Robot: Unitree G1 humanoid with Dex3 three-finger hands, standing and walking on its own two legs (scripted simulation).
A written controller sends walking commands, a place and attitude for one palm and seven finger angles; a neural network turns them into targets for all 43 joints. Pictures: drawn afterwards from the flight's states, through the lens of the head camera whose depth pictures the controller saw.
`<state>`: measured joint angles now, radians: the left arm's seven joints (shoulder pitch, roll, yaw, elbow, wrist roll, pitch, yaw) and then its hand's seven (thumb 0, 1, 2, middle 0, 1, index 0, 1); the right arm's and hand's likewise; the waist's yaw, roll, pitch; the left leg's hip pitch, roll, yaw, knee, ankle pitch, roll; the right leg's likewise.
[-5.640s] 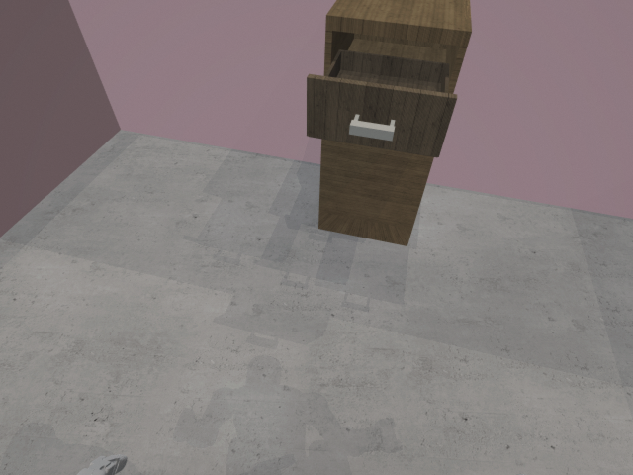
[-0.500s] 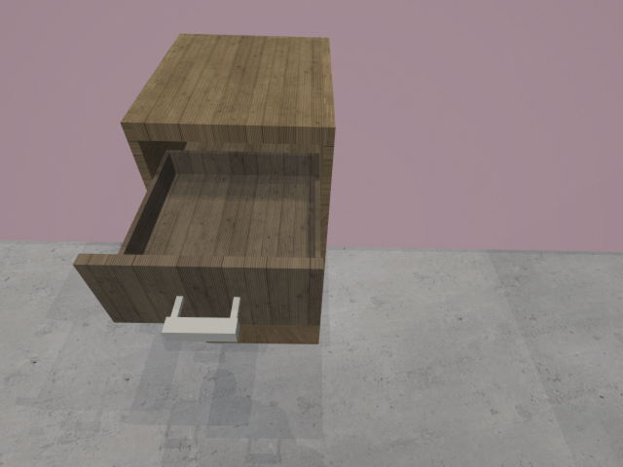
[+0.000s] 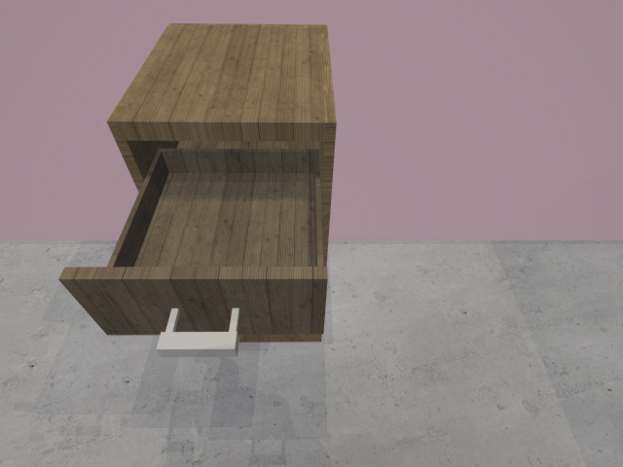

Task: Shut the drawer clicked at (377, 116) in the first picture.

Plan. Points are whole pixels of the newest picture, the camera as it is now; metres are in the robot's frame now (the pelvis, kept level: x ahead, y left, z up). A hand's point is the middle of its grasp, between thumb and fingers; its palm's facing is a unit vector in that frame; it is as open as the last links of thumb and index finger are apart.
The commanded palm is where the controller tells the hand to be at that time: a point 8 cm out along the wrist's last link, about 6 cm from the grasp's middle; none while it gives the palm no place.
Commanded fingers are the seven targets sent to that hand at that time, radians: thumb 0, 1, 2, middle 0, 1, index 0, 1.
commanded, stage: come to a stop and stand still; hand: left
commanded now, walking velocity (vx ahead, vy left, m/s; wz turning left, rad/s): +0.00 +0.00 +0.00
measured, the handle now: (202, 329) +0.30 +0.17 -0.02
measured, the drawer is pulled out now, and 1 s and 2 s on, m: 0.30 0.30 0.30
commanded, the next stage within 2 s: look again from close up in 0.32 s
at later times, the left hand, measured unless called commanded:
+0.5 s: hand out of the picture -0.02 +0.17 -0.17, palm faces +0.03 -0.99 -0.15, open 7.4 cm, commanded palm none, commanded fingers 0.00 0.90 0.90 -0.20 -0.30 -0.20 -0.30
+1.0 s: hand out of the picture +0.00 +0.19 -0.17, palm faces +0.01 -0.99 -0.17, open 7.4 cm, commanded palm +0.11 +0.23 -0.07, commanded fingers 0.00 0.90 0.90 -0.22 -0.32 -0.22 -0.32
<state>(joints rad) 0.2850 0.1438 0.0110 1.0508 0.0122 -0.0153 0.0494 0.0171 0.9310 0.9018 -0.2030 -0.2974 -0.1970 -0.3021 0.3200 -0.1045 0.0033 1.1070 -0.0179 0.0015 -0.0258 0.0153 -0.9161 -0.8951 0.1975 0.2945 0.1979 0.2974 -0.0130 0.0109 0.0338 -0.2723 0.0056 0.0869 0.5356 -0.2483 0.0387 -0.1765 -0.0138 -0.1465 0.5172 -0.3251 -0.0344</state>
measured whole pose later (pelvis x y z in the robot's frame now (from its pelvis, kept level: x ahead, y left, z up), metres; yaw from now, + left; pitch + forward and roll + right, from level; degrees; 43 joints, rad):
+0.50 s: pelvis +0.01 +0.02 +0.01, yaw -1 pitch -2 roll +0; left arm 0.33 0.11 0.00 1.12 0.02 -0.01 0.05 0.01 0.91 0.90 -0.20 -0.30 -0.20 -0.30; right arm 0.24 -0.15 0.00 1.14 0.00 0.00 -0.03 0.01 -0.93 -0.90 0.20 0.29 0.20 0.30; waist 0.01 -0.01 0.06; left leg -0.19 -0.03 0.11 0.44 -0.23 0.07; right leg -0.12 -0.04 -0.12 0.45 -0.30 0.00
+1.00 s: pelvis +0.02 +0.03 +0.01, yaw -1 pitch -1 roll +0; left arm 0.32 0.11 0.00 1.12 0.02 0.00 0.05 0.01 0.91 0.90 -0.20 -0.30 -0.20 -0.30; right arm 0.29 -0.11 0.00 1.16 0.00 -0.01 -0.02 0.01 -0.91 -0.90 0.20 0.29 0.20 0.30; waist 0.00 -0.01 0.05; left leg -0.18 -0.05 0.13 0.40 -0.21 0.08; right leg -0.12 -0.06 -0.10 0.43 -0.29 0.02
